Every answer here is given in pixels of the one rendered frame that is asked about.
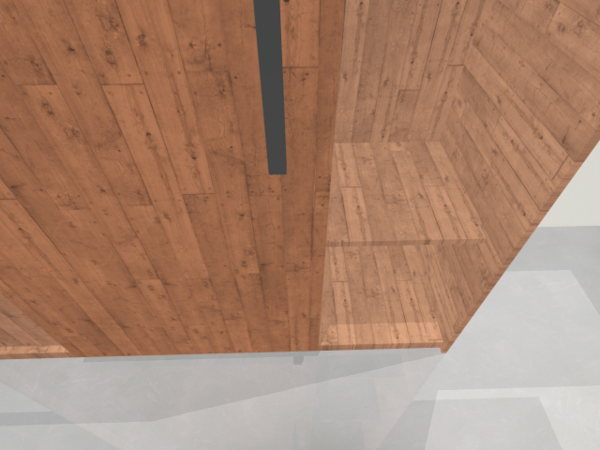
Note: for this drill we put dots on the handle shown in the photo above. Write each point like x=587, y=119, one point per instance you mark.
x=268, y=32

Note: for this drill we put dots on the wardrobe door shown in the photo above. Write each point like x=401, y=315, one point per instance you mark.
x=17, y=329
x=137, y=213

